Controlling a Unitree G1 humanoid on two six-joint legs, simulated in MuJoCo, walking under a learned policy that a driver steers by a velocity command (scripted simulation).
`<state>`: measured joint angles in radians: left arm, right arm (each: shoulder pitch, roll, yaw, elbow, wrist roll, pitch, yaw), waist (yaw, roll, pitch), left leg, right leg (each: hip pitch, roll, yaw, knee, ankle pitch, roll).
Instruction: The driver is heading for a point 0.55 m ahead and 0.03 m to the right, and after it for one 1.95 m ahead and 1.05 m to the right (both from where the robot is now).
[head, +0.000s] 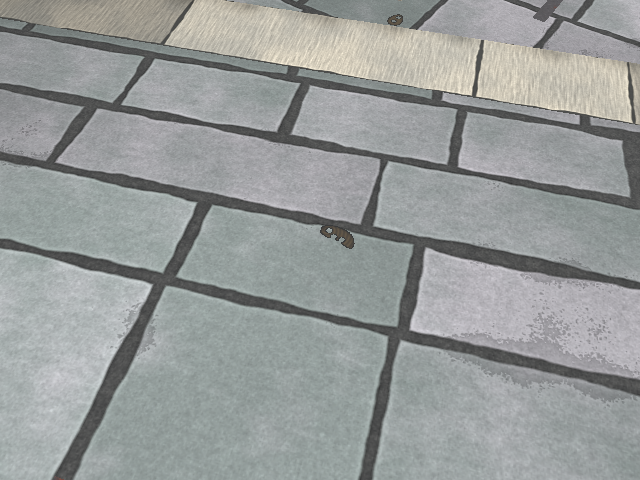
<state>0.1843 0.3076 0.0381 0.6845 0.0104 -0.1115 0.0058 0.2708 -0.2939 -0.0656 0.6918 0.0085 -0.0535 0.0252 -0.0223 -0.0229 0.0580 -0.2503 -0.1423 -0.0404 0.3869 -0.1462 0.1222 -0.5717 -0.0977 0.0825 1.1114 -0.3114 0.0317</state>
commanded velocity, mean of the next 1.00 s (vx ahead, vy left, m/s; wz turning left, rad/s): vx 0.50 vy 0.00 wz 0.07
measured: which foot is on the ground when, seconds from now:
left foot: down 0.00-0.30, up 0.32-0.74, down 0.76-1.00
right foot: up 0.00-0.26, down 0.28-0.76, up 0.78-1.00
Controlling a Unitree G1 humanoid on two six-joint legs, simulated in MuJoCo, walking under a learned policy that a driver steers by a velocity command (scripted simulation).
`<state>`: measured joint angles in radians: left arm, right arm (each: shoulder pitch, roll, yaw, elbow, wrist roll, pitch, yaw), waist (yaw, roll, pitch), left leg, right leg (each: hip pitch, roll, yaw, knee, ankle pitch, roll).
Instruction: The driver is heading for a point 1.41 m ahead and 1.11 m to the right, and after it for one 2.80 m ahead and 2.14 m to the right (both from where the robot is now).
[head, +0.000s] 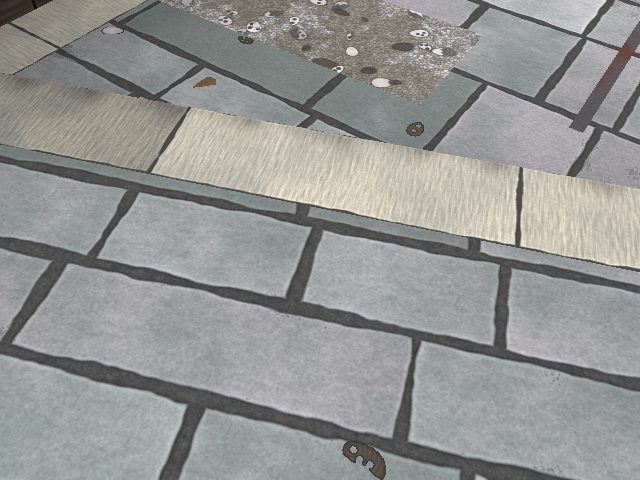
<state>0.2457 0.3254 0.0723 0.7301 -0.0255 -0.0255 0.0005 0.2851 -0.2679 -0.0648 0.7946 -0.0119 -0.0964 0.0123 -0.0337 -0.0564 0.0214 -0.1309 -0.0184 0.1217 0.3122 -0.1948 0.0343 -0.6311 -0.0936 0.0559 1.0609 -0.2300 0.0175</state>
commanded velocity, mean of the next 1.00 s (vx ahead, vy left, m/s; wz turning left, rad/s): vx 0.49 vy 0.00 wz -0.57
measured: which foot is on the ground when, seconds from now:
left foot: down 0.00-0.26, up 0.28-0.74, down 0.76-1.00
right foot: up 0.00-0.24, down 0.26-0.76, up 0.78-1.00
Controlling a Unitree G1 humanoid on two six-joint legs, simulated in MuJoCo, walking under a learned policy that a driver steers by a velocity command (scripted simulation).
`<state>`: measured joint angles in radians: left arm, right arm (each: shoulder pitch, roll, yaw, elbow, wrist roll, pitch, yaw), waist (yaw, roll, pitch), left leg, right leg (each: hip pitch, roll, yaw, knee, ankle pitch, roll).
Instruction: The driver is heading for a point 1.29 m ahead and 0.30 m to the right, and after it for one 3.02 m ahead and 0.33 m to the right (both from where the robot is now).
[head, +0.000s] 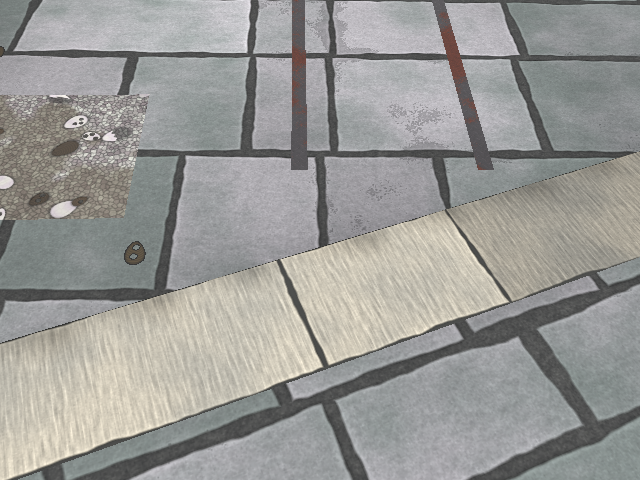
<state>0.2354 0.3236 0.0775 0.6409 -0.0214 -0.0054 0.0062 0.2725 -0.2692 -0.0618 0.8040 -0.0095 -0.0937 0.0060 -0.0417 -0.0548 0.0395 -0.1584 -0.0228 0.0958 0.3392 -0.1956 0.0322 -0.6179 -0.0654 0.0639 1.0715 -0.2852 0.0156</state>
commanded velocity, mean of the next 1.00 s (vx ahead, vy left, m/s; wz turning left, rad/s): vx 0.10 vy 0.00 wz -0.48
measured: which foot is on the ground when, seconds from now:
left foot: down 0.00-0.24, up 0.26-0.64, down 0.66-1.00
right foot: up 0.00-0.22, down 0.24-0.66, up 0.68-1.00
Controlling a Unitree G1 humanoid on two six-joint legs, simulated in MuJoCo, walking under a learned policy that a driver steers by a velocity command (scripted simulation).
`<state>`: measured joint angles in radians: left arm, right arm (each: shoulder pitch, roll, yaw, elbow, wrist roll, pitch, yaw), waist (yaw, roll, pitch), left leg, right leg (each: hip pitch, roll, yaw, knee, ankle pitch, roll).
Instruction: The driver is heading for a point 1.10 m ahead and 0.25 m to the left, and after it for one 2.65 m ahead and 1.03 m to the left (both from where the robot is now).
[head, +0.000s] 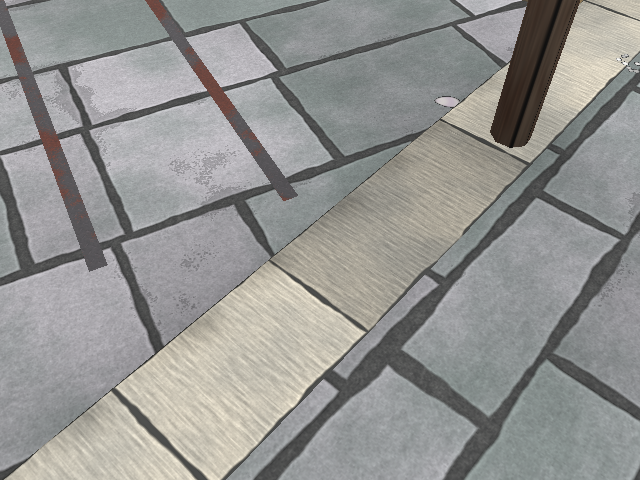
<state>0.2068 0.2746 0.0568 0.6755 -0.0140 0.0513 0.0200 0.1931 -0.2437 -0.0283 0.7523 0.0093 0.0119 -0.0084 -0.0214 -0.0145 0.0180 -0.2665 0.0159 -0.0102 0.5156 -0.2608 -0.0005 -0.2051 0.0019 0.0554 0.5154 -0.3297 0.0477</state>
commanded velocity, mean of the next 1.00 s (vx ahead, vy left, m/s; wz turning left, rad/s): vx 0.42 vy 0.00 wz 0.02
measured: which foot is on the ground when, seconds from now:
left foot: down 0.00-0.02, up 0.04-0.34, down 0.36-0.90, up 0.92-1.00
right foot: up 0.00-0.00, down 0.02-0.38, up 0.40-0.86, down 0.88-1.00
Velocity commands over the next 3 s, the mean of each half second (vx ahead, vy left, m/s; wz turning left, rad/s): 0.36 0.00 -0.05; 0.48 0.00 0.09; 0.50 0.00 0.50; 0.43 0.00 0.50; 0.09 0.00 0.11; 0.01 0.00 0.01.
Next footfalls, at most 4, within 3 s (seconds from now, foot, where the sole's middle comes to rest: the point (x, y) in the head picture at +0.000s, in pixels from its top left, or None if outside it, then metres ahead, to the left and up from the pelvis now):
0.02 right None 0.01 -0.13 -0.77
0.36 left None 0.21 0.14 -0.77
0.88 right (369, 458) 0.54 -0.10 -0.77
1.44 left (230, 347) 0.81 0.21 -0.77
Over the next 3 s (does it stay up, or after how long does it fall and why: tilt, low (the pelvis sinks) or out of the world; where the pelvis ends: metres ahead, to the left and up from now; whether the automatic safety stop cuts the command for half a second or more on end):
stays up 1.17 0.29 -0.16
